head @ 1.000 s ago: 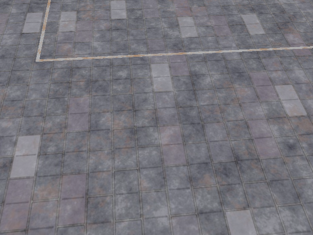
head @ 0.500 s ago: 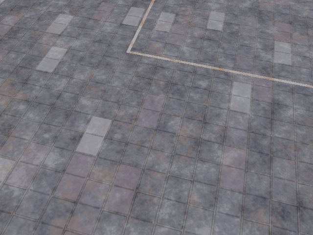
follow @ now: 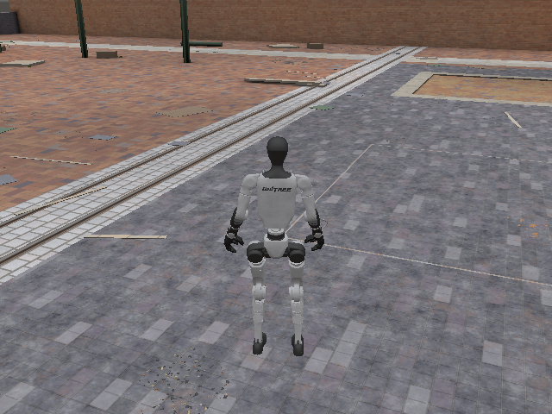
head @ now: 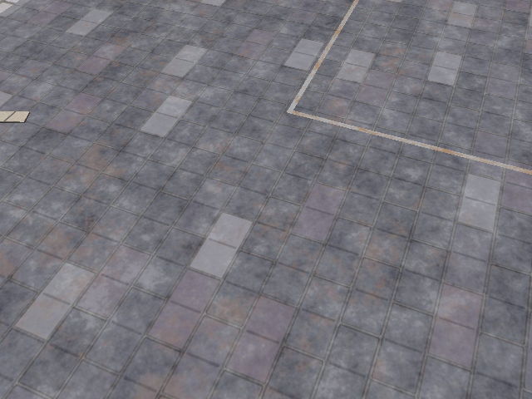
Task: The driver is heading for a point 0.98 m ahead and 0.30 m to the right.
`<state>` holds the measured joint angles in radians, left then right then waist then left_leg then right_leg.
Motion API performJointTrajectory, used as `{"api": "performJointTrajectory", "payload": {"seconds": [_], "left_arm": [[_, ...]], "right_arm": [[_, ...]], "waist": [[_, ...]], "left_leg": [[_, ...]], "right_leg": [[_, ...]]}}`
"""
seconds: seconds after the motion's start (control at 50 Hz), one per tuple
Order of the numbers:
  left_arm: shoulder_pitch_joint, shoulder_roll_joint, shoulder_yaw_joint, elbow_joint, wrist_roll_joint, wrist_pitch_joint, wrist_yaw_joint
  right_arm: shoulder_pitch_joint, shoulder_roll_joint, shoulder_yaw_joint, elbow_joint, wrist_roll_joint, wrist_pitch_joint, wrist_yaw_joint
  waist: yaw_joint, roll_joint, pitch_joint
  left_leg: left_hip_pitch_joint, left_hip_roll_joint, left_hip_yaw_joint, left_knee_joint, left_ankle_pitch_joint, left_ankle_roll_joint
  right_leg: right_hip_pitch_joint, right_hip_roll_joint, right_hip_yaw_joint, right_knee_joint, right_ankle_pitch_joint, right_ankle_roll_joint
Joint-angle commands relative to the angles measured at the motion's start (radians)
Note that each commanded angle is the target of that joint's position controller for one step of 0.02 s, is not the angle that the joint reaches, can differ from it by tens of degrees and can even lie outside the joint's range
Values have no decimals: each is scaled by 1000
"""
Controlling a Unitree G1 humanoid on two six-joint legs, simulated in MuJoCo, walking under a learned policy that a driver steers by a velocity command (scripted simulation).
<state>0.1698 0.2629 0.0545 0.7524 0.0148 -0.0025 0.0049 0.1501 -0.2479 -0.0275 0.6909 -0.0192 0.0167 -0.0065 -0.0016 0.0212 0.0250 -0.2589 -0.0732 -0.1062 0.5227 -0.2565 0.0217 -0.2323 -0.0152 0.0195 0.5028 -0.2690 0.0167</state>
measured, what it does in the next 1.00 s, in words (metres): stands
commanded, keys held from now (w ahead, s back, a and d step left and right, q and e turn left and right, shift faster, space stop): no key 1.00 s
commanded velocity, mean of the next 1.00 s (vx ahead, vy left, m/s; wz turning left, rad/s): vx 0.00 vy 0.00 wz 0.03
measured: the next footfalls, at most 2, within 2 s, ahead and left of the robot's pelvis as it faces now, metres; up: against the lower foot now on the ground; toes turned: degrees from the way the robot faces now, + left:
left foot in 1.42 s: +0.12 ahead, +0.12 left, +0.00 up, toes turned +1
right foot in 1.90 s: +0.47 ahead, -0.11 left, +0.00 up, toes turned -10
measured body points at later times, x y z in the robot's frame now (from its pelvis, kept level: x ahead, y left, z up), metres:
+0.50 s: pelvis +0.01 -0.03 +0.00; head +0.01 -0.03 +0.45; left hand +0.13 +0.23 -0.12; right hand +0.10 -0.29 -0.13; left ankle +0.01 +0.11 -0.74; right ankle +0.00 -0.13 -0.74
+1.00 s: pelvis +0.01 -0.04 +0.00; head +0.01 -0.04 +0.45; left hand +0.07 +0.22 -0.13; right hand +0.05 -0.30 -0.14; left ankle +0.01 +0.11 -0.74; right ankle +0.00 -0.13 -0.74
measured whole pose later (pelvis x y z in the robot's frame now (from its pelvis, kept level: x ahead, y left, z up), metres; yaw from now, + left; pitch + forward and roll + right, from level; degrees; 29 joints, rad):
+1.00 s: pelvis +0.01 -0.04 +0.00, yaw +0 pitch -2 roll +0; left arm 0.21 0.24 0.00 1.00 0.00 -0.02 0.01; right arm 0.21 -0.23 -0.05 1.05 0.00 0.02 -0.05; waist 0.01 0.00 0.04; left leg -0.17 -0.01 -0.13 0.44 -0.24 -0.04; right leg -0.16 0.04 0.00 0.46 -0.26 -0.04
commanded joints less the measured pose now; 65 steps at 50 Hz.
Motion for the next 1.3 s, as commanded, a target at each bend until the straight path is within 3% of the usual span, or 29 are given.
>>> {"api": "performJointTrajectory", "payload": {"seconds": [0.02,0.08,0.28,0.7,1.08,1.1,1.14,1.16,1.18,1.22,1.26,1.3], "left_arm": [[-76,103,17,-72,4,-27,-7],[-38,114,13,-57,1,-43,-4],[-22,94,-6,-27,-4,-35,5],[16,96,-21,136,-10,-35,6],[65,96,-33,227,-13,-27,13],[80,92,-34,237,-13,-25,15],[95,143,-18,241,-24,-19,22],[126,173,-8,245,-30,-18,25],[145,202,3,246,-32,-23,28],[161,198,10,241,-22,-43,30],[142,171,9,223,-34,-56,25],[123,172,12,209,-45,-56,23]], "right_arm": [[4,-135,-41,-42,-5,-11,-6],[1,-119,-41,-35,3,5,-10],[43,-99,-45,38,7,-2,-22],[68,-97,-47,224,13,-3,-45],[85,-87,-29,358,16,-10,-50],[101,-74,-25,369,17,-9,-51],[85,-71,-24,365,25,-12,-52],[56,-73,-22,346,28,-22,-49],[21,-75,-19,323,30,-39,-42],[-11,-84,-24,304,40,-68,-25],[8,-85,-28,307,46,-90,-9],[-11,-72,-27,304,47,-108,0]], "waist": [[-22,-145,-70],[-6,-100,-52],[5,-11,-38],[3,-26,-6],[9,-24,9],[8,-34,-13],[24,-102,25],[40,-154,53],[52,-187,92],[57,-167,141],[35,-116,122],[30,-112,87]], "left_leg": [[49,65,-43,-56,45,-8],[45,77,-64,-62,122,11],[56,84,-70,-73,177,-9],[107,85,-47,-104,199,-32],[86,83,-19,-129,176,-43],[92,69,0,-122,99,-42],[-1,13,71,-11,-135,-33],[-93,11,94,76,-190,-28],[-159,46,98,174,-186,-20],[-296,118,58,358,-234,-6],[-359,158,54,356,-232,10],[-250,146,96,194,-167,9]], "right_leg": [[16,-111,117,-118,134,-78],[16,-80,83,-98,122,-44],[29,-51,61,-78,120,-50],[26,-31,59,-135,111,-61],[41,-23,64,-156,120,-73],[50,-19,65,-173,9,-76],[36,-55,147,-236,-348,-126],[45,-140,268,-302,-502,-177],[31,-242,400,-366,-567,-234],[58,-334,507,-412,-479,-296],[135,-315,442,-398,-358,-272],[116,-241,303,-376,-225,-224]]}}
